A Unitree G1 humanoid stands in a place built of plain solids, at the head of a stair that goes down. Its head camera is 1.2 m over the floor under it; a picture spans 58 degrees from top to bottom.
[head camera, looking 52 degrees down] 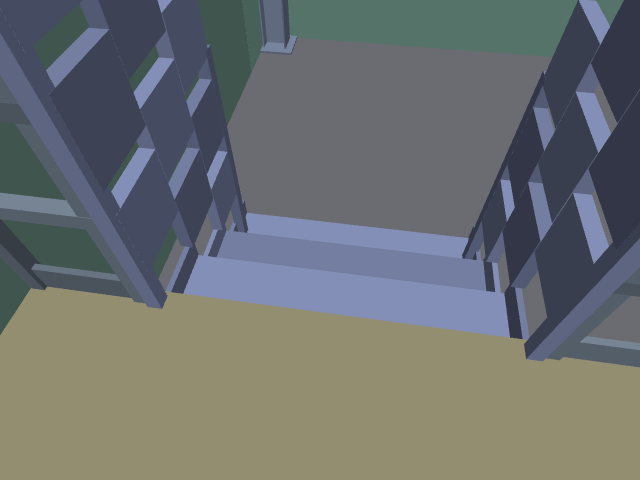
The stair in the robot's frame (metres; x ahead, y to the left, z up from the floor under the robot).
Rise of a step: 0.19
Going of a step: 0.28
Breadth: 1.22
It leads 9 degrees to the right of straight ahead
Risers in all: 4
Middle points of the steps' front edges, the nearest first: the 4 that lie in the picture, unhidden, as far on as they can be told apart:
0.64 -0.06 0.00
0.92 -0.10 -0.18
1.20 -0.14 -0.37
1.48 -0.19 -0.56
